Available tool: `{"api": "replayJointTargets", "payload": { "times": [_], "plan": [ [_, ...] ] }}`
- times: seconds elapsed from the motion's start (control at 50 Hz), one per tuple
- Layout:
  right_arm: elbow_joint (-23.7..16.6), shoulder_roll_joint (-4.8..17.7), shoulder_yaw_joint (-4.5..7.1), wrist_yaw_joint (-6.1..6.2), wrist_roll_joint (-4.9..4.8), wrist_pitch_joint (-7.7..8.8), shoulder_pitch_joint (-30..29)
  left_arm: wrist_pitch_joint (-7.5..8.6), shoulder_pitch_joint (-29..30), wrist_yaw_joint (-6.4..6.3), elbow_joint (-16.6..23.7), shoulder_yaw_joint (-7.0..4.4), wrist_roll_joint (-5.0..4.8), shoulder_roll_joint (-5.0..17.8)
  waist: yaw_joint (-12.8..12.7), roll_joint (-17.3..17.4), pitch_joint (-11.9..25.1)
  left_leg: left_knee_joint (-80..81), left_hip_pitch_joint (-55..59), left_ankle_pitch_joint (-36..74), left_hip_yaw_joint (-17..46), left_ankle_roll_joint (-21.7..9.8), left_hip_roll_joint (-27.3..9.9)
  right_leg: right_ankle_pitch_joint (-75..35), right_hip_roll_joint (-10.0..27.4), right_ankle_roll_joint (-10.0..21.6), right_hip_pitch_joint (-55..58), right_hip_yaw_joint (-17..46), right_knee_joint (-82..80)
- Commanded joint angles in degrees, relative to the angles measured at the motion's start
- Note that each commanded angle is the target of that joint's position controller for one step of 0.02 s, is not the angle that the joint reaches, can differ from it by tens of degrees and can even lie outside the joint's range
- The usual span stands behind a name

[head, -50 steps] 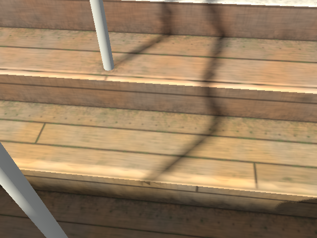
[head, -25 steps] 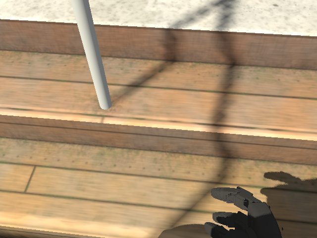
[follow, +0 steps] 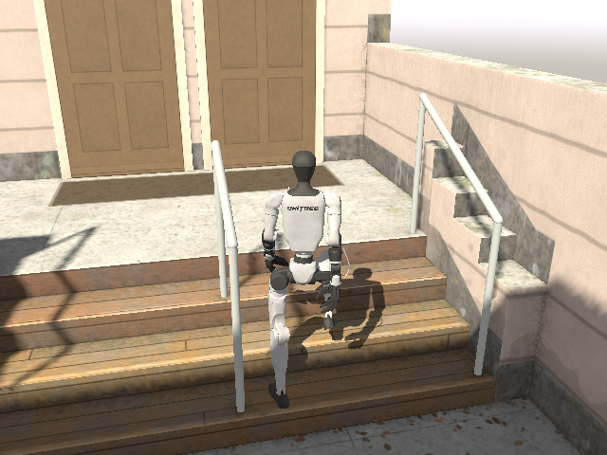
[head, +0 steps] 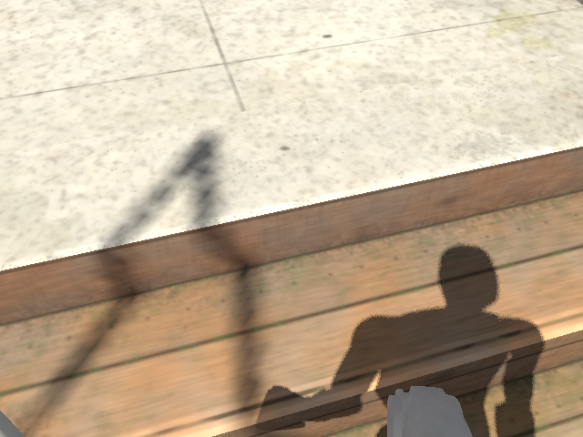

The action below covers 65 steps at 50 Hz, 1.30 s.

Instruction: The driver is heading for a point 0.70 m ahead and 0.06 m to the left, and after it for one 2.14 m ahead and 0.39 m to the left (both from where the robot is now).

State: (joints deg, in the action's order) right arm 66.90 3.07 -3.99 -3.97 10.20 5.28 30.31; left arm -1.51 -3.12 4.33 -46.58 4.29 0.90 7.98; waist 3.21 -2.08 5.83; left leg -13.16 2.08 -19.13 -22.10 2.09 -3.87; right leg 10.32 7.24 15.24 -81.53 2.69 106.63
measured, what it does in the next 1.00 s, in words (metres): climbs, turning left: right foot 0.15 m higher, then left foot 0.15 m higher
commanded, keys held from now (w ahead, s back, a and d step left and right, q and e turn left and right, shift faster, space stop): w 0.16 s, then w+q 0.56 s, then q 0.28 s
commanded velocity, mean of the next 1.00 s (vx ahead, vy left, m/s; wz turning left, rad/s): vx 0.44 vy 0.00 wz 0.24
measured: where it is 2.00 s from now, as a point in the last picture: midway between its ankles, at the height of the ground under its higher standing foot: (292, 225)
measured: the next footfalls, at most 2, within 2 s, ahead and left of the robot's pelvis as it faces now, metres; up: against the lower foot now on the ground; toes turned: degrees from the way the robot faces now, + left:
right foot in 0.10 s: +0.28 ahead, -0.17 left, +0.15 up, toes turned -6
left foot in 0.68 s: +0.58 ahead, +0.06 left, +0.31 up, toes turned +10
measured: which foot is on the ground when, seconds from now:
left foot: down 0.00-0.16, up 0.18-0.66, down 0.68-1.00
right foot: up 0.00-0.08, down 0.10-0.70, up 0.72-1.00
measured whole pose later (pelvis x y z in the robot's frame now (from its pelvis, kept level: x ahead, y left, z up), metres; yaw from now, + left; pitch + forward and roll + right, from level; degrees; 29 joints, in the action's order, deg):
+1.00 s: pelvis +0.57 -0.03 +0.30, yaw +16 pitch +6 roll +1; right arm 62.0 8.1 -0.5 -1.8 4.7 6.1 25.5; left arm 5.2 -1.0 0.6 -43.9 0.1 1.5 12.6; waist 2.3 -0.7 7.1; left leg -33.8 -21.5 -17.3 3.4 -4.9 7.7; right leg 22.6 1.0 4.9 -68.2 5.6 107.6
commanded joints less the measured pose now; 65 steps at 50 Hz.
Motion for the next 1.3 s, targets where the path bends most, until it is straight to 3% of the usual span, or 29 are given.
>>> {"api": "replayJointTargets", "payload": {
  "times": [0.02,0.06,0.12,0.14,0.16,0.18,0.22,0.24,0.26,0.28,0.32,0.36,0.48,0.56,0.66,0.68,0.7,0.72,0.74,0.76,0.84,0.88,0.96,1.06,1.16,1.24,1.26,1.28,1.3],
  "plan": [
    [-3.3,9.1,1.52,-2.32,-2.9,0.56,-2.7,-1.78,21.4,0.97,10.3,0.14,0.3,3.1,-1.2,3.9,-6.8,18.9,-13.4,9.1,5.9,-14.2,-15.0,10.1,1.0,-0.5,14.9,-5.4,-18.5],
    [-4.2,13.9,2.7,-1.54,-5.83,2.49,-1.8,-1.38,17.6,2.19,9.8,-0.04,1.33,2.0,-5.1,10.4,-5.9,11.9,-7.9,48.1,3.6,-16.5,-16.4,16.3,-5.6,-4.2,25.4,-11.9,-25.1],
    [-6.5,22.2,5.23,-1.5,-5.61,3.33,-4.5,1.84,-1.4,1.06,3.9,-3.26,-0.49,9.3,-12.6,16.5,2.4,-9.9,-0.5,85.9,3.6,-12.5,-15.6,5.4,-13.6,-3.6,49.6,-9.9,-44.9],
    [-4.3,16.2,3.7,-3.38,-2.21,4.07,5.4,2.48,-12.7,0.15,-0.5,-3.82,-3.3,11.4,-12.0,9.2,14.9,-27.4,-26.6,72.0,8.0,-8.8,-11.0,-3.8,-9.5,0.1,83.0,3.7,-42.3],
    [-4.7,16.5,3.68,-5.44,-2.33,3.23,2.1,0.88,-28.7,-1.68,-4.4,-5.37,-0.17,14.5,-18.3,2.3,21.7,-44.7,-40.9,28.1,13.0,-5.6,-5.5,-4.9,-1.1,4.5,100.7,25.3,-61.1],
    [-7.3,14.5,5.19,-5.99,-7.48,1.36,-2.2,0.62,-38.1,-1.74,-9.1,-8.16,2.25,21.4,-18.1,-2.9,21.1,-69.6,-44.4,12.4,25.4,-5.8,2.6,-5.9,7.1,4.4,94.5,45.0,-77.8],
    [-9.2,8.0,5.08,-3.8,-7.46,1.48,-7.9,4.2,-31.3,-2.3,-12.8,-8.64,1.15,18.6,-11.4,-12.8,6.2,-94.3,-52.0,19.6,37.9,-7.8,5.9,0.2,5.0,-2.3,72.3,33.5,-77.5],
    [-19.3,6.1,5.84,1.45,-10.14,2.5,-15.2,5.2,-12.2,-3.21,-9.2,-8.02,0.08,8.9,-3.4,-3.6,4.6,-97.5,-48.3,15.7,31.0,-7.5,3.4,5.4,6.6,-3.8,65.1,29.0,-77.4],
    [-20.6,5.0,5.14,3.29,-9.84,1.6,-16.3,6.22,-9.6,-3.34,-10.0,-6.4,-0.26,4.1,-0.8,-1.3,2.0,-97.6,-49.8,13.4,31.4,-7.9,1.9,13.4,5.9,-5.5,56.8,25.3,-76.7],
    [-14.0,5.3,3.55,0.38,-9.72,0.73,-14.7,5.56,-10.0,-1.23,-10.4,-4.44,2.05,3.6,-2.7,-6.1,2.3,-107.0,-57.7,20.0,38.4,-13.6,4.4,5.6,6.8,-2.1,54.6,26.5,-79.2],
    [-13.7,6.0,3.47,-2.11,-8.88,-0.34,-12.7,5.13,-10.4,0.02,-13.0,-3.19,3.8,0.2,0.9,3.5,-1.1,-110.6,-64.8,21.3,37.5,-17.7,4.0,3.0,7.4,-3.3,51.4,20.0,-82.2],
    [-14.6,6.8,3.73,-2.42,-8.1,-0.74,-13.5,6.52,-5.3,-1.02,-11.8,-3.3,3.51,0.4,4.4,2.9,-1.9,-101.8,-62.6,17.0,32.5,-18.9,3.0,2.2,3.1,-5.6,49.6,3.7,-86.7],
    [-21.3,6.7,0.87,-0.95,-10.03,-1.28,-30.7,6.67,-24.7,-1.99,-19.4,-2.04,8.4,1.4,-3.3,2.5,-5.8,-112.2,-91.4,10.4,29.6,-19.8,3.3,-0.4,5.8,-3.9,73.4,-1.7,-90.1],
    [-27.3,8.0,0.74,-0.64,-9.55,-4.8,-43.3,6.83,-28.0,-0.64,-17.2,-1.65,7.27,4.0,-6.9,-2.1,-6.7,-82.4,-75.9,16.6,17.8,-13.9,-2.3,-2.0,7.6,-2.8,67.4,-8.2,-104.5],
    [-27.2,8.0,1.88,-2.66,-9.49,-5.76,-34.8,9.33,-26.2,0.48,-15.0,-4.76,2.92,16.3,0.6,-7.8,-2.3,-56.3,-49.9,1.0,8.6,-10.2,9.1,-82.7,11.6,0.4,82.0,-15.2,-91.5],
    [-25.8,10.1,3.1,-1.85,-9.76,-4.92,-29.8,9.28,-26.5,0.79,-15.9,-5.54,3.18,16.9,2.4,-9.1,-1.2,-47.2,-43.9,1.8,8.7,-10.9,11.6,-90.0,11.0,-0.8,86.2,-15.9,-85.3],
    [-22.7,14.0,4.59,-0.42,-10.4,-3.99,-20.1,9.29,-29.3,1.03,-15.5,-5.41,6.35,14.0,1.8,-6.7,7.7,-53.2,-22.0,15.3,16.3,-14.8,10.9,-91.6,9.2,-4.3,74.1,-15.3,-73.3],
    [-18.5,15.8,5.49,0.54,-10.89,-3.74,-8.5,9.12,-29.2,1.53,-14.8,-5.07,7.68,12.0,5.0,-1.8,15.6,-43.6,-2.7,13.8,32.6,-19.5,7.1,-70.2,5.4,-6.9,58.2,-11.9,-59.0],
    [-12.7,17.7,6.18,1.4,-8.55,-3.97,5.7,7.89,-23.3,3.04,-12.7,-5.02,6.68,10.1,9.7,8.7,17.2,-25.1,9.8,7.9,53.7,-23.9,-0.2,-14.0,-4.6,-11.0,40.2,-7.8,-40.4],
    [-12.6,20.5,7.54,1.53,-6.89,-3.52,7.3,7.05,-16.7,3.64,-10.3,-6.13,2.21,10.2,10.0,11.8,10.6,-14.8,0.7,3.0,67.8,-24.0,-4.8,-4.4,-10.0,-11.4,31.4,3.9,-16.7],
    [-11.3,9.0,4.94,1.11,-8.75,0.05,-15.6,7.16,-6.1,-1.64,-1.2,-4.24,1.77,2.9,-4.3,2.3,3.3,-14.8,-25.8,23.1,53.9,-22.2,-4.5,0.0,-9.2,-6.1,25.4,9.4,6.8],
    [-9.8,5.7,3.49,0.83,-8.11,0.23,-18.0,5.97,-6.7,-2.22,0.7,-4.43,2.47,5.2,-7.7,0.3,3.3,-13.6,-25.9,30.6,43.6,-19.4,-2.3,5.0,-7.9,-6.0,19.0,6.0,4.8],
    [-10.6,10.3,4.25,2.37,-4.95,2.85,-13.3,6.6,-1.9,-4.15,3.9,-4.56,-0.12,6.6,-5.6,6.4,2.8,-10.7,-29.6,38.9,35.3,-15.8,1.2,13.6,-7.1,-10.9,20.9,-2.2,5.8],
    [-6.2,11.8,4.57,3.53,-3.88,1.26,2.7,5.42,10.3,-4.87,10.2,-2.42,0.55,4.9,0.8,1.7,-1.8,-12.9,-8.6,28.0,45.5,-14.8,-6.1,16.0,-4.7,-11.7,-5.9,3.5,10.6],
    [-13.2,14.1,4.68,0.55,-8.58,1.2,-3.8,1.3,23.2,-2.46,15.1,-1.08,3.7,1.3,-1.8,7.0,-5.6,2.4,-29.8,17.4,45.8,-15.4,-7.4,16.0,-1.5,-13.1,21.2,-7.3,-21.8],
    [-19.3,21.1,7.45,1.1,-11.68,3.61,-10.7,3.71,12.3,-1.57,10.6,-3.95,1.2,7.7,-5.4,9.9,3.7,-5.8,-12.1,67.6,36.5,-11.5,-5.5,7.4,-10.0,-11.8,44.9,-11.9,-46.1],
    [-19.8,16.5,7.31,0.9,-9.71,3.87,-6.6,4.91,4.7,-2.47,8.1,-4.96,1.43,10.9,-3.6,3.3,16.0,-18.6,-15.6,63.9,34.1,-6.3,0.4,-18.6,-5.9,-4.5,63.8,2.3,-46.5],
    [-22.3,12.0,6.75,1.06,-9.14,3.67,-2.5,5.19,-5.4,-3.02,8.1,-6.12,2.22,14.4,-5.9,-13.6,30.4,-32.5,-33.2,21.1,34.2,-2.7,9.6,-17.5,7.1,6.7,84.3,30.5,-64.5],
    [-20.9,14.0,8.73,0.4,-10.75,1.28,-6.7,5.31,-15.8,-2.53,5.5,-7.15,4.27,17.3,-12.4,-19.8,23.8,-60.5,-44.2,-4.8,42.5,-0.5,14.9,0.0,13.5,8.8,80.6,54.4,-79.6]
  ]
}}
